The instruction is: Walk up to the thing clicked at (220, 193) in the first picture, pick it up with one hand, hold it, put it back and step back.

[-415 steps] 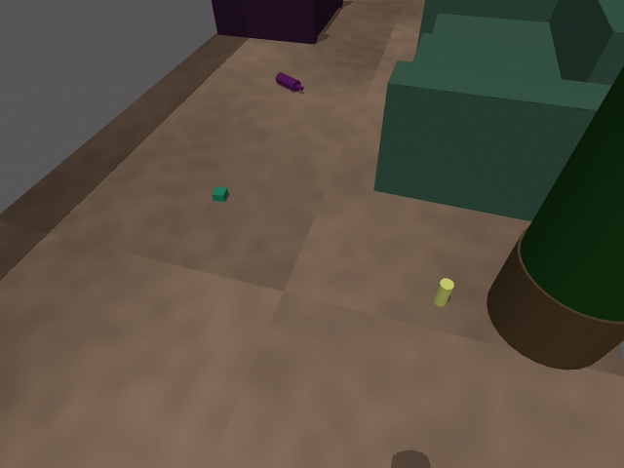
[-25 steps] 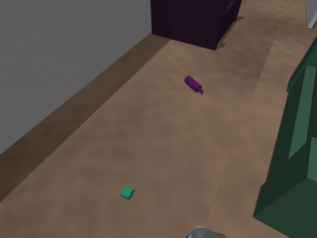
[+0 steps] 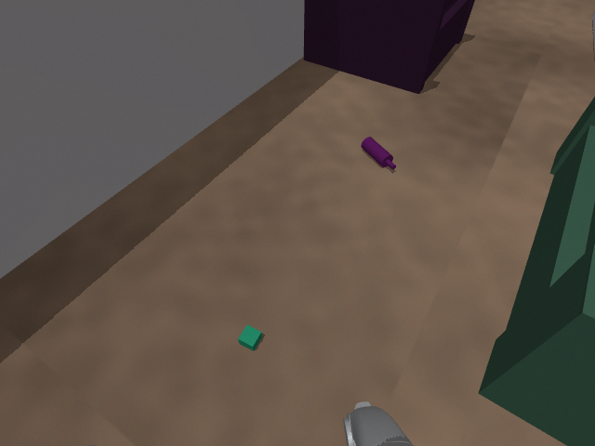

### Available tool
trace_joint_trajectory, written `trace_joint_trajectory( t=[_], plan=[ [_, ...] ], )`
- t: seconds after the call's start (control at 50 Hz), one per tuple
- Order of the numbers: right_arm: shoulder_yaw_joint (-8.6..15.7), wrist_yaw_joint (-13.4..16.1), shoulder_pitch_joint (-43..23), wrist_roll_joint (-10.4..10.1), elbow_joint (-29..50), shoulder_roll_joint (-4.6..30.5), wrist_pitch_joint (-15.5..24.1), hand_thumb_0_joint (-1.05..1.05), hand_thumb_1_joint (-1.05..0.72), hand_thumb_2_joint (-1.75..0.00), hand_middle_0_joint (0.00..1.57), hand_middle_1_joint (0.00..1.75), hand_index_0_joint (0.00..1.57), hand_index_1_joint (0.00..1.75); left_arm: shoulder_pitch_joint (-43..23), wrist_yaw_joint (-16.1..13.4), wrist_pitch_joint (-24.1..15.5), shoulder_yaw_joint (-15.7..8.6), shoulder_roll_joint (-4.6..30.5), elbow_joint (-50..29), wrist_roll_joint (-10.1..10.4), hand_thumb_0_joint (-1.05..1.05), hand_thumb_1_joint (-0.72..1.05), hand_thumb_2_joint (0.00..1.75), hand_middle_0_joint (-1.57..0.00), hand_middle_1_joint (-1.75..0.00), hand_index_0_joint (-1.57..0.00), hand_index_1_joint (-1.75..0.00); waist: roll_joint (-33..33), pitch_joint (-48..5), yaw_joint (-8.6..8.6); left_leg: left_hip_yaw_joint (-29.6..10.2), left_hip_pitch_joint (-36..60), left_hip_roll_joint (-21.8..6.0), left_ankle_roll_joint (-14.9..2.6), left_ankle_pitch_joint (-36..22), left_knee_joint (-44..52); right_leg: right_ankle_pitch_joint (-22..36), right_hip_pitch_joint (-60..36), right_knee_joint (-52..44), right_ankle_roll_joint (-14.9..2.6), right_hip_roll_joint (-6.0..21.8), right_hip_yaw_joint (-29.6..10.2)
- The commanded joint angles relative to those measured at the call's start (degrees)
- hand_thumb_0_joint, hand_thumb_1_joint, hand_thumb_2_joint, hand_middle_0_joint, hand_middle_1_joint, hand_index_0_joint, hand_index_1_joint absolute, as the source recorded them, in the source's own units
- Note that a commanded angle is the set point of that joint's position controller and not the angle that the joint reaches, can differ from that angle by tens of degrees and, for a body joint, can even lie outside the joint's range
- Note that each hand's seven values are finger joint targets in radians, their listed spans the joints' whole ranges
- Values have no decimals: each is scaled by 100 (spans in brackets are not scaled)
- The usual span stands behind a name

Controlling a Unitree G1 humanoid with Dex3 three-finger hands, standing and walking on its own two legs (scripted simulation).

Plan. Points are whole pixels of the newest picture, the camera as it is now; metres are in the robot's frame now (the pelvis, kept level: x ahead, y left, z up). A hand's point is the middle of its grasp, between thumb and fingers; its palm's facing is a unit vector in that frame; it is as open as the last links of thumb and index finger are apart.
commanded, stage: walk up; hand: left
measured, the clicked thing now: (250, 337) +0.58 +0.17 -0.73
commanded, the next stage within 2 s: none
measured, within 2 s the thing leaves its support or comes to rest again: neither
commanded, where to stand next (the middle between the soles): +0.16 -0.02 m, yaw -7 degrees
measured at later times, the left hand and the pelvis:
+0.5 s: hand out of the picture +0.08 +0.26 -0.12, palm faces -0.12 -0.90 -0.41, open 7.4 cm; pelvis +0.01 +0.00 +0.02, yaw -6 degrees
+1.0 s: hand out of the picture +0.09 +0.25 -0.14, palm faces -0.17 -0.92 -0.35, open 7.4 cm; pelvis +0.01 +0.00 +0.01, yaw -9 degrees
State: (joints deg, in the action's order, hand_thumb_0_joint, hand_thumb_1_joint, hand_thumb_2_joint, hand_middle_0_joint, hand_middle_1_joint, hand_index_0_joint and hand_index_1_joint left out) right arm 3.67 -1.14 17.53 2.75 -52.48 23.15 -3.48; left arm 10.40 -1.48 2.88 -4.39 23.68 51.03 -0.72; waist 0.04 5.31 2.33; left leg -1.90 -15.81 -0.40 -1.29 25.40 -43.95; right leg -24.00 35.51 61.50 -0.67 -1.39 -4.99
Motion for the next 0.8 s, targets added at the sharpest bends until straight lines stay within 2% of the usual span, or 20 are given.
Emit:
trace_joint_trajectory(
  t=[0.0, 0.06, 0.12, 0.14, 0.18, 0.2, 0.22, 0.24, 0.26, 0.32, 0.42, 0.5, 0.52, 0.54, 0.56, 0.58, 0.62, 0.66, 0.74, 0.78],
  plan=[
    [311, 190, -928, -12, 675, 1413, 442, 0, -90, -90, 20, 30, 20, 30, 471, 27, -173, -326, 1130, -125, 97, 0, 90, 90, -20, -30, -20, -30, -635, 119, -485, -1242, -492, -923, -507, 108, 2384, 517, -95, 717, -76, -322, -454],
    [339, 135, -477, 3, 540, 1357, 477, 0, -90, -90, 20, 30, 20, 30, 25, 92, -394, -188, 1037, -281, 17, 0, 90, 90, -20, -30, -20, -30, -1260, -338, -40, -1215, 1018, -1002, -887, 258, 2084, 24, -57, -1007, 195, 40, 32],
    [404, 100, 89, 23, 493, 1558, 479, 0, -90, -90, 20, 30, 20, 30, -275, 150, -546, -112, 1068, -408, -92, 0, 90, 90, -20, -30, -20, -30, -1215, -426, 282, -1371, 1504, -1354, -1286, -396, 1850, -807, -409, -2207, 156, 51, 440],
    [403, 84, 97, 3, 511, 1580, 452, 0, -90, -90, 20, 30, 20, 30, -90, 143, -589, -108, 1028, -335, -106, 0, 90, 90, -20, -30, -20, -30, -1201, -455, 166, -1317, 1449, -1424, -1276, -1111, 1558, -906, -810, -2794, 49, 27, 478],
    [300, 63, -99, -100, 600, 1383, 405, 0, -90, -90, 20, 30, 20, 30, 684, 78, -719, -119, 997, -25, -119, 0, 90, 90, -20, -30, -20, -30, -838, -659, -274, -571, 808, -1049, -873, -2538, 453, 568, -2395, -4364, -154, 56, 445],
    [164, 78, -152, -177, 719, 972, 437, 0, -90, -90, 20, 30, 20, 30, 1095, 41, -777, -250, 1383, 105, -117, 0, 90, 90, -20, -30, -20, -30, 89, -947, -438, -257, -226, -613, -493, -2009, -703, 1607, -3558, -4249, -337, 573, -717],
    [47, 55, -439, -223, 994, 686, 495, 0, -90, -90, 20, 30, 20, 30, 1213, 10, -795, -349, 1803, 100, -105, 0, 90, 90, -20, -30, -20, -30, 1111, -802, -555, 220, -2145, 116, -128, -126, -1349, 2444, -4581, -4030, -915, 1700, -2600],
    [146, 168, -765, -152, 989, 1062, 467, 0, -90, -90, 20, 30, 20, 30, 1169, 33, -768, -348, 2013, 28, -70, 0, 90, 90, -20, -30, -20, -30, 664, -503, -643, -137, -2230, -89, -98, 1040, -1361, 2534, -3817, -3936, -1584, 2386, -3337],
    [230, 197, -837, -132, 945, 1214, 503, 0, -90, -90, 20, 30, 20, 30, 1094, 51, -747, -352, 1928, -16, -31, 0, 90, 90, -20, -30, -20, -30, 588, -117, -602, -288, -2082, -242, -94, 1053, -1571, 2730, -3324, -3940, -1826, 2515, -3154],
    [198, 129, -541, -190, 715, 1051, 532, 0, -90, -90, 20, 30, 20, 30, 875, 26, -762, -177, 1313, -138, 72, 0, 90, 90, -20, -30, -20, -30, 471, -5, -322, -240, -1892, -140, -85, 190, -1222, 3960, -3481, -3668, -1018, 1441, -1237],
    [178, 79, -648, -276, 588, 813, 534, 0, -90, -90, 20, 30, 20, 30, 475, 18, -685, -71, 1213, -357, -25, 0, 90, 90, -20, -30, -20, -30, 1058, -249, -320, 339, -398, -153, 47, -815, 184, 4176, -2281, -3477, -930, 1089, -344],
    [258, 150, -391, -237, 309, 875, 602, 0, -90, -90, 20, 30, 20, 30, 177, 36, -496, 25, 1028, -482, 114, 0, 90, 90, -20, -30, -20, -30, 722, -515, -48, 335, 1253, 12, -30, -2340, 1437, 2712, -1252, -2495, -510, 712, -213],
    [305, 185, -295, -181, 272, 1069, 622, 0, -90, -90, 20, 30, 20, 30, 204, 38, -468, 91, 855, -485, 155, 0, 90, 90, -20, -30, -20, -30, 309, -605, 15, -194, 1502, -423, -129, -2409, 1655, 2009, -952, -2250, -356, 453, -278],
    [334, 207, -285, -123, 321, 1320, 662, 0, -90, -90, 20, 30, 20, 30, 470, 33, -432, 141, 653, -471, 214, 0, 90, 90, -20, -30, -20, -30, -392, -922, -75, -1501, 1485, -1433, -469, -2250, 2152, 932, -929, -1628, -162, 85, -170],
    [310, 202, -723, -191, 466, 1502, 682, 0, -90, -90, 20, 30, 20, 30, 772, -4, -332, 115, 782, -286, 224, 0, 90, 90, -20, -30, -20, -30, -625, -931, -263, -2404, 759, -2254, -1152, -1593, 2555, -854, -1343, -990, -78, -57, -39],
    [346, 201, -1032, -178, 434, 1594, 663, 0, -90, -90, 20, 30, 20, 30, 734, -38, -285, 35, 1035, -74, 171, 0, 90, 90, -20, -30, -20, -30, -709, -691, -286, -2609, 89, -2323, -1387, -927, 2702, -1049, -1700, -751, -70, 203, -138],
    [254, 204, -1337, -126, 442, 1353, 638, 0, -90, -90, 20, 30, 20, 30, 608, 39, -308, -7, 1062, 32, 121, 0, 90, 90, -20, -30, -20, -30, -746, -485, -355, -1665, -113, -1735, -1062, -686, 2562, -901, -1710, -1174, -134, 273, -131],
    [223, 195, -1342, -140, 395, 1339, 633, 0, -90, -90, 20, 30, 20, 30, 746, 102, -335, -46, 1042, 134, 108, 0, 90, 90, -20, -30, -20, -30, -1013, -518, -405, -1095, -128, -1454, -849, -871, 2356, -517, -1769, -1581, -133, 291, 187],
    [209, 130, -1397, -162, 344, 1294, 487, 0, -90, -90, 20, 30, 20, 30, 874, 135, -359, -91, 912, 428, -3, 0, 90, 90, -20, -30, -20, -30, -1109, -720, -416, -735, -489, -1109, -572, -111, 2072, 305, -2612, -2898, -117, 100, 609],
    [129, 110, -1382, -211, 356, 1056, 435, 0, -90, -90, 20, 30, 20, 30, 868, 119, -391, -112, 1002, 452, -93, 0, 90, 90, -20, -30, -20, -30, -622, -669, -447, -556, -817, -926, -288, 525, 1929, 211, -2727, -3457, -261, 342, 157]
  ],
)
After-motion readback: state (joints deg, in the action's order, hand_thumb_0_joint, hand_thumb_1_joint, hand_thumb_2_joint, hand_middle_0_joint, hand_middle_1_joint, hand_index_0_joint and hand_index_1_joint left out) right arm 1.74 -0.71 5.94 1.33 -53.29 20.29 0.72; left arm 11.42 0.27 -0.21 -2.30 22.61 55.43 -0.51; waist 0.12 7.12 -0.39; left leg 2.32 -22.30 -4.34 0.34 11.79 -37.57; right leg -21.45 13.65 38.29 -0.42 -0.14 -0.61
